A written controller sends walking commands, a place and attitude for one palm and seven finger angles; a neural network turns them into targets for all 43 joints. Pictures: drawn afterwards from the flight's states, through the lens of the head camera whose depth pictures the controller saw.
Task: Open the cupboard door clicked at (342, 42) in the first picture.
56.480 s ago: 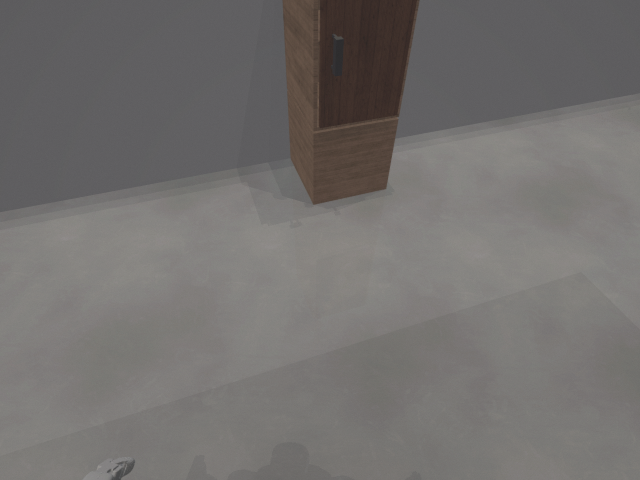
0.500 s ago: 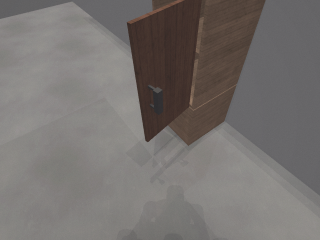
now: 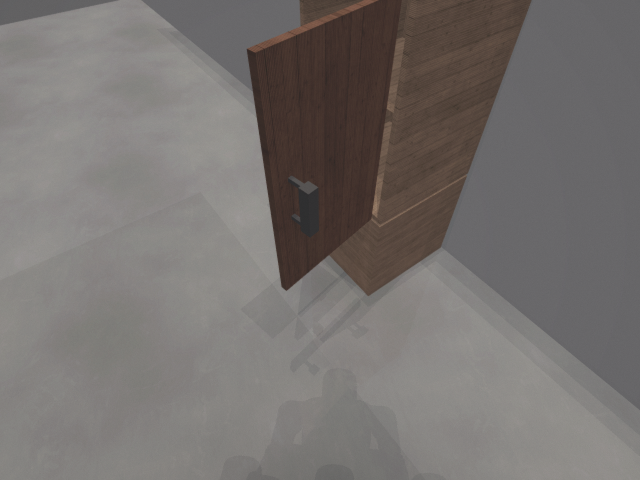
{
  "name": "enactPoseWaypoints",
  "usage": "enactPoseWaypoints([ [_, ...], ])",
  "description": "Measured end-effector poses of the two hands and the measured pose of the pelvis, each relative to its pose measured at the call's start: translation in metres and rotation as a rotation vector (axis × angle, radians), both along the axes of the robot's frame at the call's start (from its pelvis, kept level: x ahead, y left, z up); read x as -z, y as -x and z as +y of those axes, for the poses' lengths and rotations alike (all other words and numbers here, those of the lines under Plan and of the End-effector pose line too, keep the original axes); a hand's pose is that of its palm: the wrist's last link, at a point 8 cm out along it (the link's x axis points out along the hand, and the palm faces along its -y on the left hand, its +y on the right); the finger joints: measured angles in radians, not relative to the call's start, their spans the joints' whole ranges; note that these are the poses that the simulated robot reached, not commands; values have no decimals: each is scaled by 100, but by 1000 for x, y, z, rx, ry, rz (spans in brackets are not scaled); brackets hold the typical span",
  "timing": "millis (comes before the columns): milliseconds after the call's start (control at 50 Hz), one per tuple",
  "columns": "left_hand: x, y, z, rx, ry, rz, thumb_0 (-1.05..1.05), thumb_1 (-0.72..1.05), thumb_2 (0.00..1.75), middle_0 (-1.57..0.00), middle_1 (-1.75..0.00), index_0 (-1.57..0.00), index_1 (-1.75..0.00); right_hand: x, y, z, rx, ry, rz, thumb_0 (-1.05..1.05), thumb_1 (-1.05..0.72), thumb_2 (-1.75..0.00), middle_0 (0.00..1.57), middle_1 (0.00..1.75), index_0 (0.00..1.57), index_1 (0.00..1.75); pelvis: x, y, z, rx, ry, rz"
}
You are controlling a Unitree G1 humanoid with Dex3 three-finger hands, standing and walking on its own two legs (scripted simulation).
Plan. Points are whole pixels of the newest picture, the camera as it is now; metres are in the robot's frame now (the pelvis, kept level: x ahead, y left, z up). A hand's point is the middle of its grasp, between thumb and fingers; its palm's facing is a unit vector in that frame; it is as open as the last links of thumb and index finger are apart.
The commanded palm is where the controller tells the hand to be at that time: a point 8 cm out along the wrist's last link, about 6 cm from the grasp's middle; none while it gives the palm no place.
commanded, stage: look to check the result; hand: left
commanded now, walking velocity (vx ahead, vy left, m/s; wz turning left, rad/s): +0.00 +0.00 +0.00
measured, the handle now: (301, 205) +0.61 +0.07 -0.06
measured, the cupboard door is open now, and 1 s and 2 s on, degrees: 100 100 100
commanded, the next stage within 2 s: stand and wait in 0.54 s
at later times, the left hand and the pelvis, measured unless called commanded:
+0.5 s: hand out of the picture +0.01 +0.16 -0.17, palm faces +0.04 -0.98 -0.19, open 7.4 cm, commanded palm none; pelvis +0.02 +0.00 +0.00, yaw +0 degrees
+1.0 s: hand out of the picture +0.02 +0.16 -0.17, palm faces +0.04 -0.98 -0.19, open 7.4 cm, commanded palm none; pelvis +0.02 -0.01 +0.00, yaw +0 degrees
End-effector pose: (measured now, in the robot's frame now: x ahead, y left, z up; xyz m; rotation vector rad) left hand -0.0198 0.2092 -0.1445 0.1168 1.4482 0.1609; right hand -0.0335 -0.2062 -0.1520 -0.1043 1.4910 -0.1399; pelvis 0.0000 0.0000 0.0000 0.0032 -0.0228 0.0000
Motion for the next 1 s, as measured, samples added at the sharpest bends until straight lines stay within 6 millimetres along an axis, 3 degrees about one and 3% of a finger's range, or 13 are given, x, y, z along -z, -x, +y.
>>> enactPoseWaypoints([
  [400, -2, -19, 0, 0, -15, -13, 0, 91, 89, -19, -30, -19, -30, 2, -33, -5, -16, 2, -39, 0, -92, -90, 20, 30, 20, 30, 0, -15, -4, -2, -3, 5],
  [1000, -1, -31, 0, 2, -16, -13, 0, 91, 89, -20, -30, -19, -30, 0, -39, -10, -20, 10, -24, 0, -91, -90, 20, 30, 20, 30, 0, -24, -6, -4, -4, 6],
])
